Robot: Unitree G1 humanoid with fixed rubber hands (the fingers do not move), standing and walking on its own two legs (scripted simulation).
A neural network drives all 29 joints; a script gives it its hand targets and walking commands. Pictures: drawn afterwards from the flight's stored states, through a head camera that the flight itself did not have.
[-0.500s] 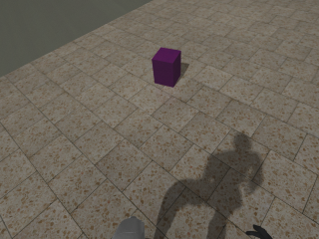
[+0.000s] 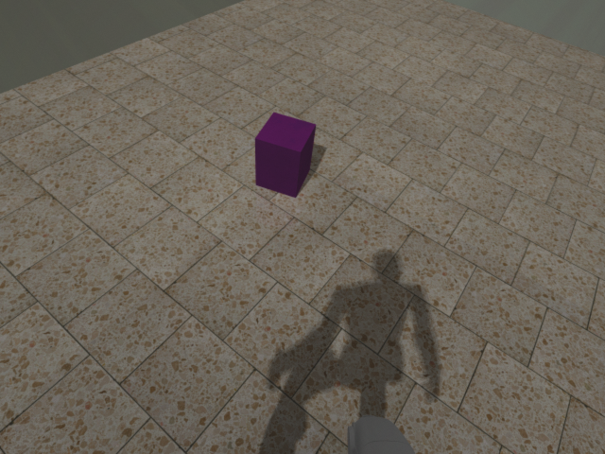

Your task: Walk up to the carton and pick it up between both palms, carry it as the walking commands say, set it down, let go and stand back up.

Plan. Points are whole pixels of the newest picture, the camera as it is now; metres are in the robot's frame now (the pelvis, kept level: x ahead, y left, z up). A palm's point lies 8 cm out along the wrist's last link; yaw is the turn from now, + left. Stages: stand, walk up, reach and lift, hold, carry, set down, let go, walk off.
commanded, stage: walk up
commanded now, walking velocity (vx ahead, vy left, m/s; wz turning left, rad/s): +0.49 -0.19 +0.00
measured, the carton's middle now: (284, 155) +1.36 -0.03 -0.65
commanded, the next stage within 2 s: none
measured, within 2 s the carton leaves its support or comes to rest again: neither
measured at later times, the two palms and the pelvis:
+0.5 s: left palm (199, 362) +0.27 +0.15 -0.12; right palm (490, 334) +0.31 -0.36 -0.15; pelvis +0.25 -0.11 +0.00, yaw +0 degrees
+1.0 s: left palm (187, 242) +0.52 +0.21 -0.16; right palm (432, 220) +0.55 -0.30 -0.12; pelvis +0.52 -0.04 -0.01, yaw -1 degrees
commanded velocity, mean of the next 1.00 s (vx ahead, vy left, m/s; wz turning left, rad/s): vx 0.50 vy -0.04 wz -0.01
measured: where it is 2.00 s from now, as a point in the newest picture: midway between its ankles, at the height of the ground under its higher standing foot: (301, 273)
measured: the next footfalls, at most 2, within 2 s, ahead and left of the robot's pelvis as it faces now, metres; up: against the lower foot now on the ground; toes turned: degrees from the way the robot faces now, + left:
right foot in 0.30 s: +0.31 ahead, -0.21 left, +0.00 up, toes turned -7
left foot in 0.84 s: +0.58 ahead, +0.07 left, +0.00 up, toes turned +9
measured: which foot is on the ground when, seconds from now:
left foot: down 0.00-0.30, up 0.32-0.82, down 0.84-1.00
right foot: up 0.00-0.28, down 0.30-0.84, up 0.86-1.00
